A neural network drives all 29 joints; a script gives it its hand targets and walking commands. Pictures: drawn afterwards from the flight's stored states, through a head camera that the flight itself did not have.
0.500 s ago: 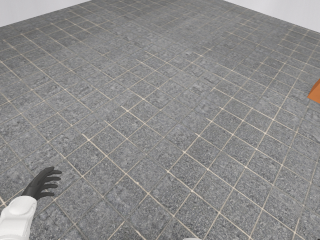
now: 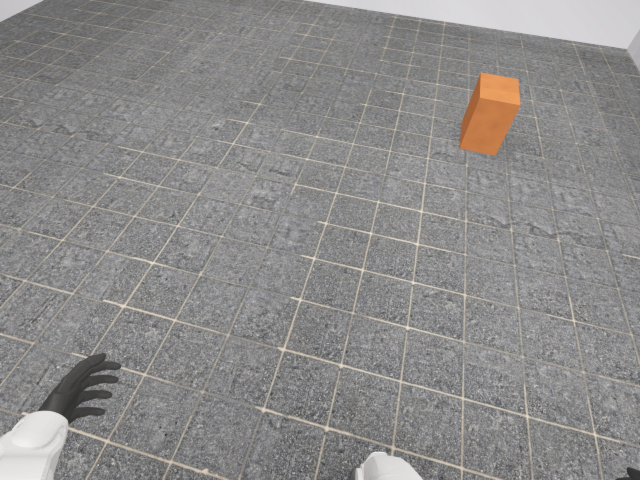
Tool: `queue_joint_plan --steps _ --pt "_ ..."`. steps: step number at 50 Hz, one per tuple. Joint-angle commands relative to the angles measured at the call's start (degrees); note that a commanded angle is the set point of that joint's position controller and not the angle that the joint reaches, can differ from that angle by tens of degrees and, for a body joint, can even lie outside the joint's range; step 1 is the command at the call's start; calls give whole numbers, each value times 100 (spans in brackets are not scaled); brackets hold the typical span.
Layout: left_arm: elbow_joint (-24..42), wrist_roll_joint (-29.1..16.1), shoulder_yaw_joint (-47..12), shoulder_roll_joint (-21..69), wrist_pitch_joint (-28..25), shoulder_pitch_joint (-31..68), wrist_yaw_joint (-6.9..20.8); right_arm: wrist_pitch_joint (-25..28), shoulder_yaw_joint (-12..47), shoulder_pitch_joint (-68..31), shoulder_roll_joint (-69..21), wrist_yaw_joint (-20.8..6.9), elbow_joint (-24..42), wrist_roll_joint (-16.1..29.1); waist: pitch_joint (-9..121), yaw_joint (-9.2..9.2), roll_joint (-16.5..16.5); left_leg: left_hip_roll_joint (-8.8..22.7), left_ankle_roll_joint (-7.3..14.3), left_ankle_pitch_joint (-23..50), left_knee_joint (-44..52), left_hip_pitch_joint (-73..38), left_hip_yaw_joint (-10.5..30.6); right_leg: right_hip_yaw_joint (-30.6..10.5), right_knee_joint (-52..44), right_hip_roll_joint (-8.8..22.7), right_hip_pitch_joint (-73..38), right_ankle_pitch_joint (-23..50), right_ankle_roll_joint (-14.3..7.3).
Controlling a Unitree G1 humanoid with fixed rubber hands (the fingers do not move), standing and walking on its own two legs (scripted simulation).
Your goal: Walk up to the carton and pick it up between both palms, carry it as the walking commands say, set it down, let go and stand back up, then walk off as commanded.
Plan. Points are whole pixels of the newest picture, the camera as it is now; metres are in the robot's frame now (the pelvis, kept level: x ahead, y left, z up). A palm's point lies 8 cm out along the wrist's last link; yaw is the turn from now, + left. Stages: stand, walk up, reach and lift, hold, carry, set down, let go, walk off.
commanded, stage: walk up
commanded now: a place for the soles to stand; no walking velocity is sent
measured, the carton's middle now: (488, 114) +1.79 -1.04 -0.62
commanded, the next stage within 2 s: none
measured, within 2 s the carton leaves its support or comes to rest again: neither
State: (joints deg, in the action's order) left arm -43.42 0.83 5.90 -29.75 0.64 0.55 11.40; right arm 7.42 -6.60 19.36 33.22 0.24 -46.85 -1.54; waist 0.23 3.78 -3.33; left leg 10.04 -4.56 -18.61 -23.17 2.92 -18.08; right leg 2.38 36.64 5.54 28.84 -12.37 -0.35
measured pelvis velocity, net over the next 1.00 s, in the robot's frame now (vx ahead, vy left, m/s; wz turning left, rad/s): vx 0.49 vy -0.18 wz -0.41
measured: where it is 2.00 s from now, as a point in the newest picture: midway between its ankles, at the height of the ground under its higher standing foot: (416, 275)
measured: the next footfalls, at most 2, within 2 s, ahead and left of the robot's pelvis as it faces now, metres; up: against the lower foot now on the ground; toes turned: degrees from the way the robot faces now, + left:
right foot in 0.04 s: +0.16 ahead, -0.15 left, +0.00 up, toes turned -6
left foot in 0.36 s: +0.37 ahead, +0.07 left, +0.00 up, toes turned -2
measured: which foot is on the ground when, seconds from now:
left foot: down 0.00-0.04, up 0.06-0.34, down 0.36-0.76, up 0.78-1.00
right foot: up 0.00-0.02, down 0.04-0.36, up 0.38-0.72, down 0.74-1.00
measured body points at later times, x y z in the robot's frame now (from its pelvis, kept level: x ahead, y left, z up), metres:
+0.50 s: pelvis +0.25 -0.04 -0.01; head +0.27 -0.01 +0.44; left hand +0.47 +0.25 -0.11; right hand +0.25 -0.42 -0.04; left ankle +0.32 +0.07 -0.74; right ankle +0.23 -0.17 -0.68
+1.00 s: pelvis +0.49 -0.18 +0.00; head +0.51 -0.19 +0.45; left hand +0.72 +0.10 -0.08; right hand +0.44 -0.53 -0.09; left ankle +0.64 -0.09 -0.71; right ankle +0.43 -0.27 -0.74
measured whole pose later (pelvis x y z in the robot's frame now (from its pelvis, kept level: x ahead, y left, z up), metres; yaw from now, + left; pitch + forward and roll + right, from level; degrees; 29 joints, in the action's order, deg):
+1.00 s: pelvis +0.49 -0.18 +0.00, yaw -24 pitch +0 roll -2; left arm -44.8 0.3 5.1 -28.2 -3.9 -13.5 5.0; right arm 6.5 -3.9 16.9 27.4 -2.8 -47.7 -0.4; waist -2.2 -2.0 1.6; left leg 9.0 -0.2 -14.9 -44.6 31.0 -3.6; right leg 3.8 27.8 -2.6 12.1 -16.1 -2.8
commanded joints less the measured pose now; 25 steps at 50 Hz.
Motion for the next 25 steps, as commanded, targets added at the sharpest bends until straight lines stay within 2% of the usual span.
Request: queue_joint_plan --steps 1,2,3,4,5,6,7,8,9,10,12,14,15,16,17,18,19,20,21,22,23,24,25 --pt "243 -62 158 -634 -98 80 -59 -62 -315 -508 1362 14 289 66 298 -527 1023 908 1257 2004 -86 521 327 585 -590 -519 -1317 46 -266" --pt "60 -19 265 -879 -117 -563 -139 -105 -254 -490 1180 10 278 59 653 -892 562 629 1137 2371 -1477 1051 27 510 -864 -685 -2418 -178 -498" --pt "-141 62 489 -1323 -120 -1716 -278 -124 -111 -431 847 2 338 50 1134 -1521 -409 267 895 1436 -3334 2426 55 -585 -1137 -183 -3909 -1263 -872" --pt "24 62 658 -2041 -116 -1669 -399 -25 66 -395 477 -19 619 189 891 -1353 -1789 -633 533 -1293 -4591 4662 549 -3466 -1999 1105 -4529 -2071 -1470" --pt "146 -68 634 -1908 -104 -1266 -476 -8 22 -561 790 -16 587 227 817 -1121 -744 -258 600 -962 -4769 4634 1616 -3671 -2218 1385 -3956 -2243 -1777" --pt "203 -135 590 -1580 -131 -1082 -525 32 -45 -556 1025 -68 502 216 507 -974 -92 -6 603 -487 -4420 4378 1798 -3008 -2166 1179 -3523 -1985 -1704" --pt "246 -124 547 -1382 -180 -867 -546 61 -81 -389 1052 -97 394 152 278 -783 11 89 556 -304 -3903 4080 1803 -2538 -2147 929 -3023 -1470 -1541" --pt "290 -116 506 -1246 -235 -709 -534 58 -74 -140 995 -103 280 118 189 -604 -158 154 487 -314 -3421 3688 1808 -2092 -2097 693 -2540 -972 -1364" --pt "324 -82 443 -1146 -271 -594 -510 38 -82 77 937 -141 150 89 194 -506 -353 66 435 -343 -3085 3287 1660 -1699 -2055 465 -2154 -544 -1324" --pt "367 -43 393 -1108 -296 -578 -483 27 -84 92 873 -181 147 80 142 -476 -417 -28 392 -378 -2729 3044 1559 -1569 -2050 380 -1842 -439 -1376" --pt "451 15 313 -1056 -337 -610 -448 54 -70 -76 756 -212 210 109 67 -497 -505 -155 359 27 -2075 2732 1411 -1598 -2133 403 -1434 -658 -1447" --pt "523 21 261 -1058 -344 -522 -424 107 -72 -140 652 -227 211 110 49 -421 -550 -288 396 710 -1544 2035 1285 -1517 -2067 347 -885 -1026 -1350" --pt "560 12 236 -1061 -328 -378 -415 136 -103 16 640 -225 148 103 42 -256 -467 -398 410 1145 -1300 1376 1184 -1398 -1873 255 -378 -1333 -1244" --pt "569 19 191 -993 -313 -299 -404 163 -169 352 716 -201 49 71 105 -13 -264 -532 440 1299 -1202 471 1088 -1242 -1413 80 252 -1630 -1083" --pt "593 28 101 -828 -334 -291 -408 192 -277 897 939 -138 -74 29 301 298 72 -570 591 869 -1131 -763 1212 -1064 -503 -145 1026 -1288 -873" --pt "643 11 -10 -506 -392 -328 -447 221 -411 1623 1277 -41 -151 -47 596 683 1135 351 873 -541 -259 -1628 2533 -668 1299 -681 1716 -890 -573" --pt "743 5 -47 -404 -401 -390 -528 247 -490 1652 1783 29 47 -45 379 549 1699 2029 1447 -2877 1336 -1104 5256 -669 2804 -993 2381 -1325 -249" --pt "619 60 53 -924 -349 -650 -559 215 -471 649 1831 28 259 224 280 70 1037 2303 1871 -3508 1578 -533 5549 -1076 3599 -443 2265 -920 -130" --pt "428 29 135 -1171 -351 -663 -542 203 -387 123 1541 13 396 215 91 -101 697 2044 1867 -2997 1386 -89 4820 -1040 3697 -146 2089 -693 5" --pt "366 23 181 -1150 -356 -766 -510 202 -296 -88 1308 -1 449 164 -66 -257 693 1741 1714 -2417 1318 242 3981 -1036 3353 65 1858 -560 39" --pt "267 30 219 -1116 -342 -835 -467 201 -216 -216 1130 -7 446 135 -201 -341 758 1503 1537 -1945 1294 592 3227 -991 2785 228 1546 -574 62" --pt "188 15 234 -1064 -310 -869 -402 202 -191 -224 1106 -36 414 76 -273 -324 912 1314 1445 -1465 1315 902 2537 -841 2189 267 1175 -620 65" --pt "168 -6 230 -955 -275 -822 -343 211 -208 -153 1155 -67 375 27 -270 -277 1086 1186 1435 -1123 1343 1028 2066 -662 1791 217 891 -565 63"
